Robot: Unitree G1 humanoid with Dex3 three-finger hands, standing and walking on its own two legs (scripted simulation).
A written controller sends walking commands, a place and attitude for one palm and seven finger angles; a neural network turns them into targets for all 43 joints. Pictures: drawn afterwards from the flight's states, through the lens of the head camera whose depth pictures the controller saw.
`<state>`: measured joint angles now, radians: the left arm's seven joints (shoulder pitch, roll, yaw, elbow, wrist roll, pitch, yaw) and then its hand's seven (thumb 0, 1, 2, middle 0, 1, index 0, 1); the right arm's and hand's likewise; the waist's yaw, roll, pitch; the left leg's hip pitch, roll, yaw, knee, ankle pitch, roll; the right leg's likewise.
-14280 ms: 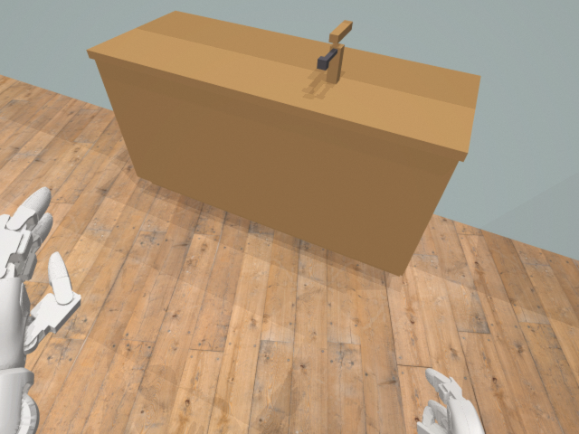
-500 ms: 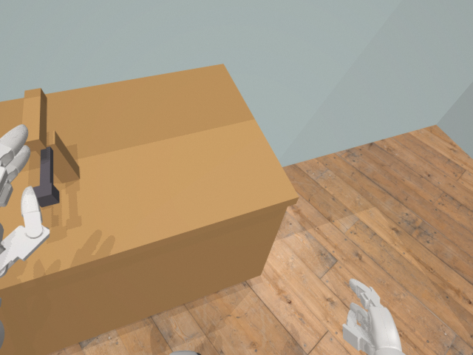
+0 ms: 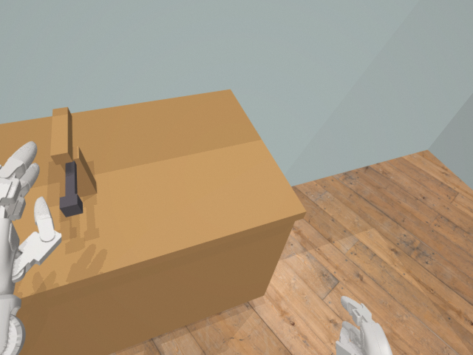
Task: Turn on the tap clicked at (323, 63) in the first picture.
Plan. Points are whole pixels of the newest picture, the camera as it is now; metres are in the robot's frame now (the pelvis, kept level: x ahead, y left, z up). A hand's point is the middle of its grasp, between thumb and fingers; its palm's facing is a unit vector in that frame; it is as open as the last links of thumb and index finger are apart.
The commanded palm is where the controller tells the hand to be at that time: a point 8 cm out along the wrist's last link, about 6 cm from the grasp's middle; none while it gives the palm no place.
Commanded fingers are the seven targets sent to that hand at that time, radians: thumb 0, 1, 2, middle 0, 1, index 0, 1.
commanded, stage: come to a stop and stand still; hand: left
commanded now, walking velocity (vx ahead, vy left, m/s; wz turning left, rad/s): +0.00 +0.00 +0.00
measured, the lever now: (71, 205) +0.34 +0.32 +0.04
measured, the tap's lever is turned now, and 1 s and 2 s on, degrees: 0 0 0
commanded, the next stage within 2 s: look again from close up in 0.42 s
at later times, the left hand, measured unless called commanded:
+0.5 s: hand (48, 231) +0.22 +0.26 +0.15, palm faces +0.37 -0.85 -0.37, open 7.4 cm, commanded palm +0.16 +0.29 +0.17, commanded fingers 0.00 0.90 0.90 -0.20 -0.30 -0.20 -0.30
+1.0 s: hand (18, 232) +0.22 +0.28 +0.16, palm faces +0.45 -0.74 -0.50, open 7.4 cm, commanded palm +0.14 +0.28 +0.17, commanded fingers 0.00 0.90 0.90 -0.20 -0.30 -0.20 -0.30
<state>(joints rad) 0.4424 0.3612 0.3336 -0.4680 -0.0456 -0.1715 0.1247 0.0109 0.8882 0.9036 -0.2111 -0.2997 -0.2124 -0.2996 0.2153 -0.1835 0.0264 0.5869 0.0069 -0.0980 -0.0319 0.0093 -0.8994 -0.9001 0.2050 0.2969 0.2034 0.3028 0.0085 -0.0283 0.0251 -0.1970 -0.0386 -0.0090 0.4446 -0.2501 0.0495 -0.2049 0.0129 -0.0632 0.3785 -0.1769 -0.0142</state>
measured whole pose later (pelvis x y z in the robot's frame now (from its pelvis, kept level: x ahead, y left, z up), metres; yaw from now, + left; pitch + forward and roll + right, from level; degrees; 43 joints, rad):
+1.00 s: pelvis +0.00 -0.01 -0.01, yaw +3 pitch +3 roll -1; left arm 0.28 0.53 0.43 -0.37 -0.02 -0.33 0.07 0.01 0.88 0.90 -0.22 -0.30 -0.22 -0.30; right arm 0.26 -0.26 0.01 0.64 -0.01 -0.22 0.02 0.01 -0.90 -0.90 0.20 0.30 0.20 0.30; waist 0.10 -0.06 0.09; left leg -0.30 -0.05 -0.06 0.54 -0.28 0.04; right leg -0.30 0.02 -0.08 0.48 -0.24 -0.03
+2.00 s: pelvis +0.00 +0.02 +0.00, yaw +1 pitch +0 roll -2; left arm 0.41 0.35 0.35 -0.44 -0.04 -0.25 0.10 0.01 0.89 0.90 -0.21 -0.30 -0.21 -0.30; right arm 0.20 -0.19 0.03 0.59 0.00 -0.13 -0.02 0.01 -0.90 -0.90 0.21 0.30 0.20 0.30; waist 0.03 -0.04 0.05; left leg -0.19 -0.06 -0.01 0.44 -0.24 0.07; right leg -0.19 0.01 -0.03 0.36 -0.17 0.01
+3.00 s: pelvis +0.00 -0.05 -0.02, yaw +3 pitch +2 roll +0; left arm 0.38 0.37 0.35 -0.36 -0.16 -0.05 0.07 0.01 0.89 0.90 -0.21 -0.30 -0.21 -0.30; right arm 0.18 -0.23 0.04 0.64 0.02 -0.15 -0.06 0.01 -0.90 -0.90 0.21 0.30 0.20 0.30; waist 0.05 0.03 -0.07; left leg -0.36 -0.03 -0.07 0.69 -0.36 -0.01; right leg -0.37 0.07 -0.07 0.68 -0.34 -0.09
